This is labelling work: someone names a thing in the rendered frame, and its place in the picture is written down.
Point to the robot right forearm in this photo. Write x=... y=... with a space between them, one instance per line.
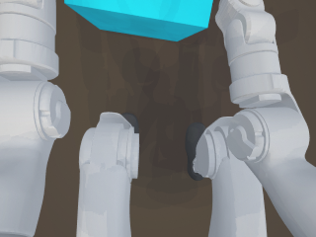
x=249 y=34

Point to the robot left upper arm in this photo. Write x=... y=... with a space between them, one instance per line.
x=32 y=115

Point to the robot shin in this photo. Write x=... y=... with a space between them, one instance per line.
x=87 y=140
x=224 y=121

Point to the robot left forearm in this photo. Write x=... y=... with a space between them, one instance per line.
x=27 y=40

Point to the right robot shin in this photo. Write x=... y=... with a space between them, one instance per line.
x=224 y=121

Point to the carton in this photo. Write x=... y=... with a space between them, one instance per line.
x=159 y=19

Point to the left robot shin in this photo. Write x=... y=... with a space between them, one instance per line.
x=87 y=140

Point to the robot right upper arm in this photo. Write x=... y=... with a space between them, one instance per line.
x=272 y=142

